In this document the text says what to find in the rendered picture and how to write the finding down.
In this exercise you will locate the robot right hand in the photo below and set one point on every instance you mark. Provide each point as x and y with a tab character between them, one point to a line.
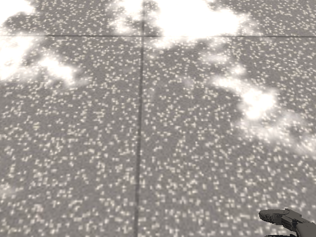
290	220

